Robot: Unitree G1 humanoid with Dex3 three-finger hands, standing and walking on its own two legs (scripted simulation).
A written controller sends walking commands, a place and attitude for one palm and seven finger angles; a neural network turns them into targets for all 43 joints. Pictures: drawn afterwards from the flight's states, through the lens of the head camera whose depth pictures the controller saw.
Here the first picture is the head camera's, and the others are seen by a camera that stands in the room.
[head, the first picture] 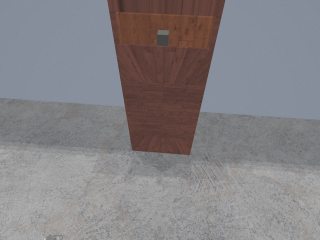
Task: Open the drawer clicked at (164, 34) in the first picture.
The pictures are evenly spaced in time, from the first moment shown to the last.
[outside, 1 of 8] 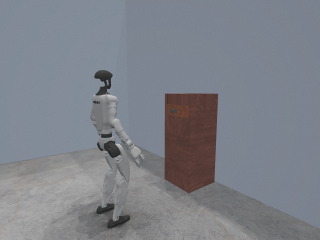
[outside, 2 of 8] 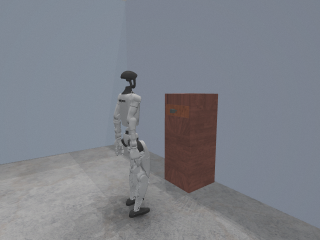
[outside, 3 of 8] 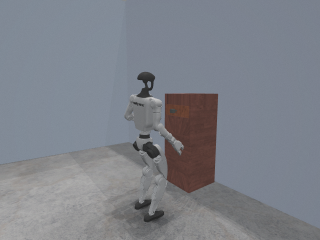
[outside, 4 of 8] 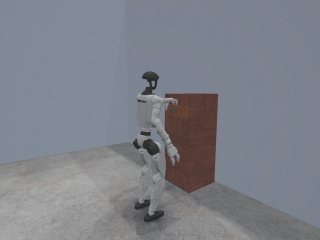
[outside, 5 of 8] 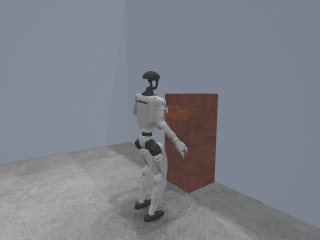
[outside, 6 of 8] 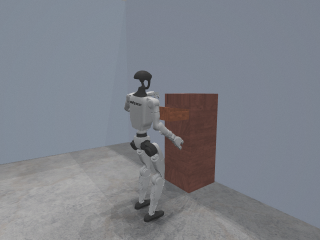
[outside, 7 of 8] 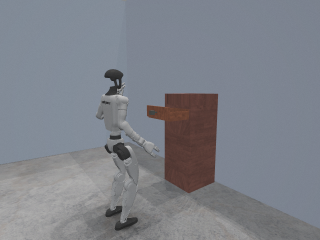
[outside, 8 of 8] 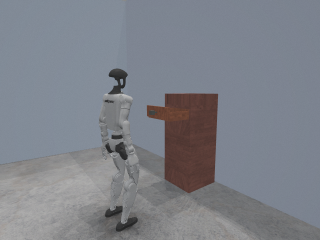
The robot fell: no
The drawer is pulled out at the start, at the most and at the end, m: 0.00 0.30 0.28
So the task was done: yes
